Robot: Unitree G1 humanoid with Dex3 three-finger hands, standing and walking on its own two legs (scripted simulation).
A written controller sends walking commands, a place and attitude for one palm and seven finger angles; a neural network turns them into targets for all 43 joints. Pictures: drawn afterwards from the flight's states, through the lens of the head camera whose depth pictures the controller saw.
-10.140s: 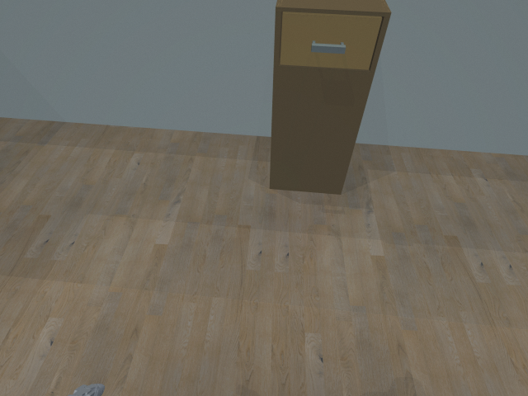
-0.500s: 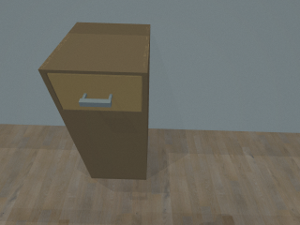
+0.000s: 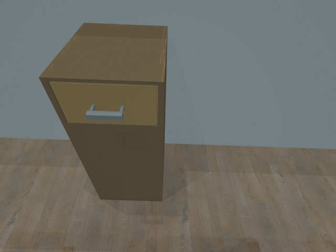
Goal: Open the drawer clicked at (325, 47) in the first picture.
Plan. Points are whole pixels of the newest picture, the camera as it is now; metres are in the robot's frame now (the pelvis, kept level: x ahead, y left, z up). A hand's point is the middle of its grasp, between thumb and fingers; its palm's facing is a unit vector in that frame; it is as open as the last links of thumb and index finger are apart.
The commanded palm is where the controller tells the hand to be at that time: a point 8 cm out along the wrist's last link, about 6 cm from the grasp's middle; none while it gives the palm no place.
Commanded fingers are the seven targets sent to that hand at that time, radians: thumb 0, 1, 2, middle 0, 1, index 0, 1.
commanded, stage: raise the hand with hooked fingers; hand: left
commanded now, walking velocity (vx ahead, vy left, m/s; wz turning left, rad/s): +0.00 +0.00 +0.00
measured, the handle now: (106, 111) +0.53 +0.24 +0.01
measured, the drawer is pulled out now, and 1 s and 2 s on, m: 0.00 0.00 0.00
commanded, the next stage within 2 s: move the hooked fingers above the handle in 2.00 s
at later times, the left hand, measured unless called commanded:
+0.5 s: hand (110, 221) +0.20 +0.15 -0.04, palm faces -0.01 -0.31 -0.95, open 8.4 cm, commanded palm +0.16 +0.20 +0.00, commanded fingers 0.00 0.41 0.69 -0.23 -0.62 -0.23 -0.62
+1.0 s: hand (90, 191) +0.25 +0.20 +0.02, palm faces +0.01 -0.12 -0.99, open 11.4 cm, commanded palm +0.23 +0.21 +0.08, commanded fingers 0.00 -0.17 0.44 -0.28 -0.99 -0.28 -0.99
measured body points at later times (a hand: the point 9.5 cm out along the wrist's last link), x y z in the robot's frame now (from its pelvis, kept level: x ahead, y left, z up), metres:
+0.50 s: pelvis +0.01 -0.01 -0.03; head +0.02 -0.02 +0.42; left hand +0.20 +0.17 +0.01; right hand +0.24 -0.26 -0.07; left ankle -0.03 +0.09 -0.74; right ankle +0.03 -0.11 -0.74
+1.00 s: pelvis +0.03 -0.02 -0.01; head +0.06 -0.05 +0.43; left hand +0.24 +0.21 +0.07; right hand +0.22 -0.23 -0.13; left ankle -0.03 +0.09 -0.74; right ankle +0.03 -0.11 -0.74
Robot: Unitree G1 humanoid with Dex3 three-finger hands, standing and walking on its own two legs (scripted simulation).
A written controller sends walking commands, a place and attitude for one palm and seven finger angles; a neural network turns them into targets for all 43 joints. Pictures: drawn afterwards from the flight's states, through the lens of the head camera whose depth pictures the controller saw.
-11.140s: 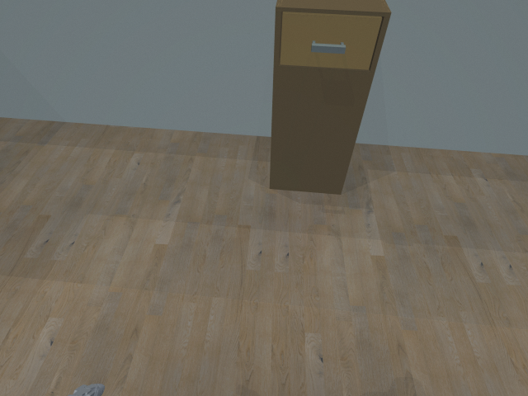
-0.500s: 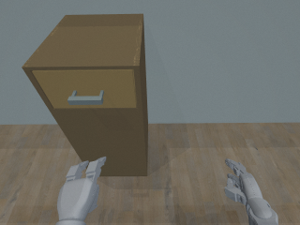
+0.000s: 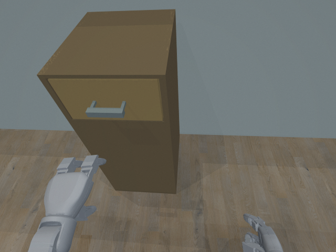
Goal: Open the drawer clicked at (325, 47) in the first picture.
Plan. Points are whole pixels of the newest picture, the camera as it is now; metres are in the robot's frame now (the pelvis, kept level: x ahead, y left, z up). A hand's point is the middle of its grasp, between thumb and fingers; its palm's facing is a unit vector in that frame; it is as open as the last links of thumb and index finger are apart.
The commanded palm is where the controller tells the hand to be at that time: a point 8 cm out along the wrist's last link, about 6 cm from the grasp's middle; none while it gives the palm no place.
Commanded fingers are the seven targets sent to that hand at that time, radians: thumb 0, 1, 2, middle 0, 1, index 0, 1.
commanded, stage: raise the hand with hooked fingers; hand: left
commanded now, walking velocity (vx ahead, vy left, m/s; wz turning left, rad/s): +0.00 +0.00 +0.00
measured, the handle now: (107, 108) +0.50 +0.27 +0.02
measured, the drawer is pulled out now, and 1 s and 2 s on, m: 0.00 0.00 0.00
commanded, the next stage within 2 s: move the hooked fingers above the handle in 1.00 s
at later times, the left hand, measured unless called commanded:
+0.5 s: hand (58, 153) +0.27 +0.27 +0.12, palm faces +0.10 -0.07 -0.99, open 13.7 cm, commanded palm +0.25 +0.27 +0.18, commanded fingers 0.00 -0.50 0.30 -0.30 -1.20 -0.30 -1.20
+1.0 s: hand (56, 147) +0.28 +0.27 +0.13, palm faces +0.08 -0.07 -0.99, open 13.8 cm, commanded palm +0.25 +0.28 +0.19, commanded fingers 0.00 -0.50 0.30 -0.30 -1.20 -0.30 -1.20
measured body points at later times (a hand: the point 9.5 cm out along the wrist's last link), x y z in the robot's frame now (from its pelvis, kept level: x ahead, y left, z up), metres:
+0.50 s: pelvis -0.01 +0.03 +0.01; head -0.01 -0.01 +0.46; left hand +0.26 +0.27 +0.17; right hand +0.22 -0.17 -0.08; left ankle -0.06 +0.11 -0.73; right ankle +0.01 -0.09 -0.73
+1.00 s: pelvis -0.02 +0.03 +0.02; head +0.00 -0.01 +0.47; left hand +0.27 +0.28 +0.18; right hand +0.17 -0.20 -0.10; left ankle -0.06 +0.11 -0.73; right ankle +0.01 -0.09 -0.73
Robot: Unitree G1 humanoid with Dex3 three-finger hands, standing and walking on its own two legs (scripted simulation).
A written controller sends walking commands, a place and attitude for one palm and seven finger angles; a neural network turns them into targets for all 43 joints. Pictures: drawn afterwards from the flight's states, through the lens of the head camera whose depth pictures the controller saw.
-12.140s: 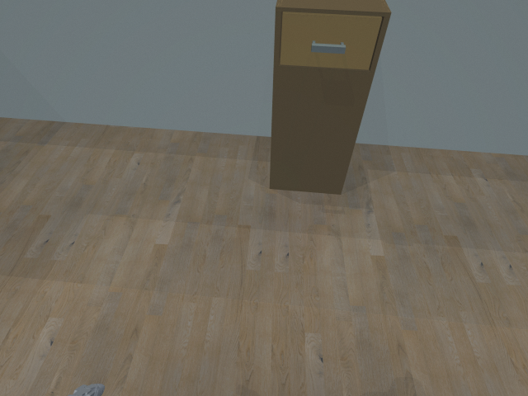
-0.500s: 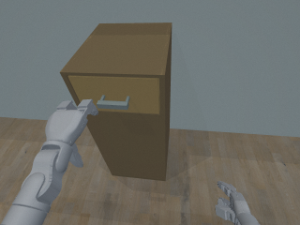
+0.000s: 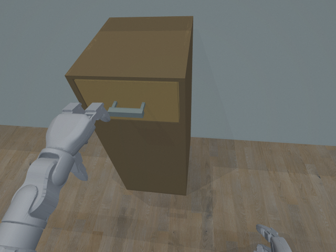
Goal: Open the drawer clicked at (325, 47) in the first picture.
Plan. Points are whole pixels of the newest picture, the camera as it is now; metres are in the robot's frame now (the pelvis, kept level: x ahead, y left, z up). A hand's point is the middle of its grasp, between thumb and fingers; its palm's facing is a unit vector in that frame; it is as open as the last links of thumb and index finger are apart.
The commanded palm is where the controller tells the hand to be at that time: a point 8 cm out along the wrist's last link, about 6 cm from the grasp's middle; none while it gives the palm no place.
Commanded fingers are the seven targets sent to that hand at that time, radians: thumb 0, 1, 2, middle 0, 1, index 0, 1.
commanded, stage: move the hooked fingers above the handle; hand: left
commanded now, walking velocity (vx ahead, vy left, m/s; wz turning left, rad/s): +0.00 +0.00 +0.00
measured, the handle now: (127, 108) +0.53 +0.22 +0.00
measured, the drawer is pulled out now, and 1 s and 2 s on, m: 0.00 0.00 0.00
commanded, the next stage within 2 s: none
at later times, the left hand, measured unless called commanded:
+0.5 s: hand (97, 130) +0.36 +0.23 +0.10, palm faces +0.00 -0.05 -1.00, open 13.9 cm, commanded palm +0.34 +0.23 +0.16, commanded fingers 0.00 -0.50 0.30 -0.30 -1.20 -0.30 -1.20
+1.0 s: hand (111, 119) +0.42 +0.22 +0.07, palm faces -0.04 -0.04 -1.00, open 13.8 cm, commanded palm +0.40 +0.23 +0.14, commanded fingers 0.00 -0.50 0.30 -0.30 -1.20 -0.30 -1.20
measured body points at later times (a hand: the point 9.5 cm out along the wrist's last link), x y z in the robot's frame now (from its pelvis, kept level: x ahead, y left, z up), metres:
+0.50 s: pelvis +0.00 -0.02 +0.00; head +0.03 -0.05 +0.45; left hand +0.35 +0.23 +0.15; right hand +0.18 -0.25 -0.12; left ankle -0.04 +0.09 -0.74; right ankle +0.02 -0.12 -0.74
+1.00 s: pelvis +0.02 -0.01 -0.01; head +0.07 -0.03 +0.44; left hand +0.41 +0.22 +0.13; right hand +0.14 -0.26 -0.14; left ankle -0.04 +0.09 -0.74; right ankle +0.02 -0.12 -0.74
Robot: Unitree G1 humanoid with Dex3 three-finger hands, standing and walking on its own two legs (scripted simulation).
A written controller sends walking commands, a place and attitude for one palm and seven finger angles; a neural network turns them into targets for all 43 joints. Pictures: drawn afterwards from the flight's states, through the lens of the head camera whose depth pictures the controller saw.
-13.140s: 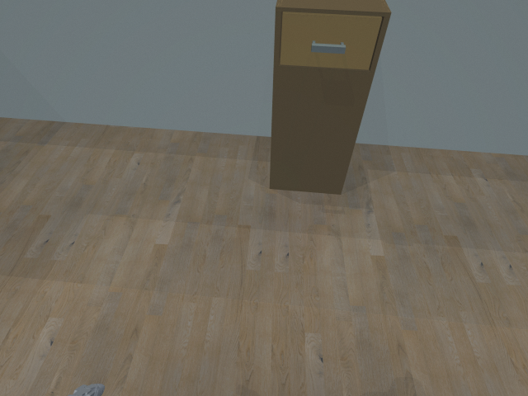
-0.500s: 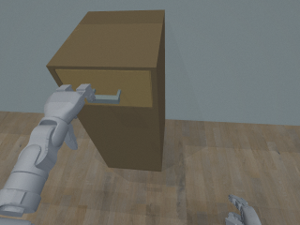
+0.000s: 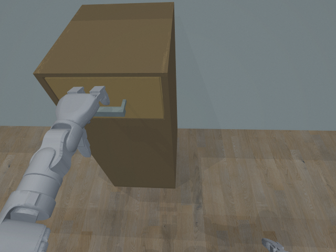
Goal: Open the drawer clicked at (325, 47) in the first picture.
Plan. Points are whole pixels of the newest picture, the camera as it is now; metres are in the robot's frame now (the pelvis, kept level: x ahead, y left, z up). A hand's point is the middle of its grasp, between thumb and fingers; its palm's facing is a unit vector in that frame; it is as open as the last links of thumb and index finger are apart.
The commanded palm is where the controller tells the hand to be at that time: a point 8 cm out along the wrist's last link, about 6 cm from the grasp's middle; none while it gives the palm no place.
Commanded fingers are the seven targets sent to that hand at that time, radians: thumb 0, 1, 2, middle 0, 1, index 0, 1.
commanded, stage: move the hooked fingers above the handle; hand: left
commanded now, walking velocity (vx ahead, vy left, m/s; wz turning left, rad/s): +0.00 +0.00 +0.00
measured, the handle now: (107, 106) +0.51 +0.24 +0.01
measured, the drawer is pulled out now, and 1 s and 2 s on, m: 0.00 0.00 0.00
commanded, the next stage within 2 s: lower the fingers behind the handle in 2.00 s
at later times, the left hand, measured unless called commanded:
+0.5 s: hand (100, 109) +0.45 +0.22 +0.07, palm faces -0.06 -0.02 -1.00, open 13.8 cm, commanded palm +0.44 +0.23 +0.13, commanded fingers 0.00 -0.50 0.30 -0.30 -1.20 -0.30 -1.20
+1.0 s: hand (95, 108) +0.46 +0.24 +0.06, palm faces -0.08 -0.01 -1.00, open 13.8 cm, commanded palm +0.45 +0.24 +0.12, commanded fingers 0.00 -0.50 0.30 -0.30 -1.20 -0.30 -1.20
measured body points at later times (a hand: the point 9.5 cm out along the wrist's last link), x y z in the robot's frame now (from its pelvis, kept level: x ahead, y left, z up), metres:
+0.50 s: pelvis +0.00 +0.00 -0.01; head +0.07 -0.02 +0.44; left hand +0.44 +0.22 +0.12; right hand +0.09 -0.26 -0.14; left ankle -0.06 +0.10 -0.74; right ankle +0.01 -0.11 -0.74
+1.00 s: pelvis -0.02 -0.01 -0.01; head +0.06 -0.03 +0.43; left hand +0.46 +0.24 +0.12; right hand +0.02 -0.29 -0.14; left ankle -0.06 +0.10 -0.74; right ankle +0.01 -0.11 -0.74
